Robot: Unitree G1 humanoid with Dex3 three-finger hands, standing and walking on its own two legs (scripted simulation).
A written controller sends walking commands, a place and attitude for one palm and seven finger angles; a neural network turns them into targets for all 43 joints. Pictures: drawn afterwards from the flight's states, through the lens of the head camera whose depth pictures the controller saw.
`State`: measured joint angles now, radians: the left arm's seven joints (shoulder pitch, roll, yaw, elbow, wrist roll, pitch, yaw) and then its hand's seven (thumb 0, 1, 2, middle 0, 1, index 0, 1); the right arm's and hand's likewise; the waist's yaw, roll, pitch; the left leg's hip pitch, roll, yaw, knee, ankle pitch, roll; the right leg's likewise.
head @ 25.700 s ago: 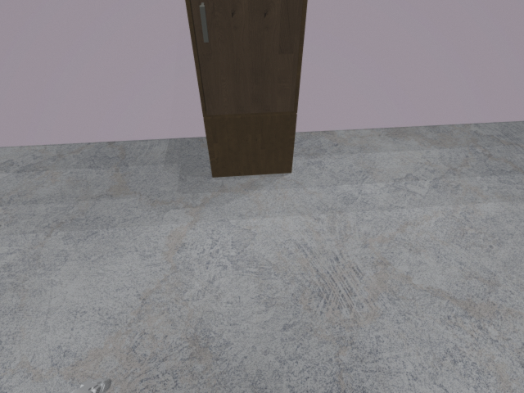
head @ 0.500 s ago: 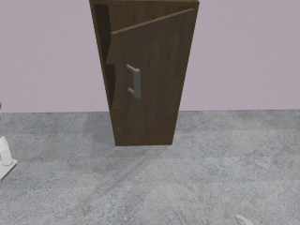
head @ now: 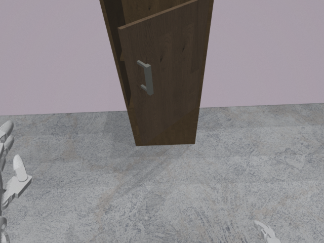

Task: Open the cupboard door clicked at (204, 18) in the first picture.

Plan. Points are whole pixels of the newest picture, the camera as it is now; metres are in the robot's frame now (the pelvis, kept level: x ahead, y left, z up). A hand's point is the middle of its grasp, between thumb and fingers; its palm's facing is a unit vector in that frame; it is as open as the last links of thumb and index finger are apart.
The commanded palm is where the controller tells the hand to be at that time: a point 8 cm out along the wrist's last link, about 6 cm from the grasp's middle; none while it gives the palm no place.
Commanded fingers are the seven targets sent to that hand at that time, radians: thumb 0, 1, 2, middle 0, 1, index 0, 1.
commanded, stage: let the arm hang, fingers relaxed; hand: left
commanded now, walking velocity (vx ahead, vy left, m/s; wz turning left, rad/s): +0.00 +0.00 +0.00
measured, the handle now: (145, 78) +0.64 +0.11 +0.06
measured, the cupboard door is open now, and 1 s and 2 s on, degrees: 41 41 41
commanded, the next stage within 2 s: look to check the result in 1.20 s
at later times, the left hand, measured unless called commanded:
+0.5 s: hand out of the picture +0.00 +0.21 -0.18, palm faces +0.08 -0.98 -0.20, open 7.0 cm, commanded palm none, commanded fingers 0.00 0.90 0.90 -0.20 -0.30 -0.20 -0.30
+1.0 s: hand out of the picture -0.02 +0.23 -0.18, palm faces +0.07 -0.97 -0.21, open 7.4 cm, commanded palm none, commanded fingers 0.00 0.90 0.90 -0.20 -0.30 -0.20 -0.30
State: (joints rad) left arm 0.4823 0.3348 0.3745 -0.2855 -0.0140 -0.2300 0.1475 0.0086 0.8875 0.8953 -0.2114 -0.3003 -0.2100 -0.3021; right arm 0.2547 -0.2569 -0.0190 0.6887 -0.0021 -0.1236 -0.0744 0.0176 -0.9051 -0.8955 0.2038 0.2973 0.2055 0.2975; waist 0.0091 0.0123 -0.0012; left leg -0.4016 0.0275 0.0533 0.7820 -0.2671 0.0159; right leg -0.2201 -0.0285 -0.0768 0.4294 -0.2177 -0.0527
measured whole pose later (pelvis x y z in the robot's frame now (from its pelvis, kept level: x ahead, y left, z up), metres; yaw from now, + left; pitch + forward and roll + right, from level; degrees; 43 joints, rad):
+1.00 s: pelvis -0.02 +0.05 +0.00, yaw +4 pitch -1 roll +0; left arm 0.25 0.17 0.01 1.13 0.01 0.01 0.02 0.00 0.91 0.90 -0.20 -0.30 -0.20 -0.30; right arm 0.26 -0.17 0.00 1.13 -0.02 0.01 -0.02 0.01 -0.91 -0.90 0.20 0.30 0.20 0.30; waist -0.01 0.01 0.03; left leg -0.21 -0.04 0.02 0.41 -0.18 0.04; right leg -0.18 -0.01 0.02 0.43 -0.23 0.02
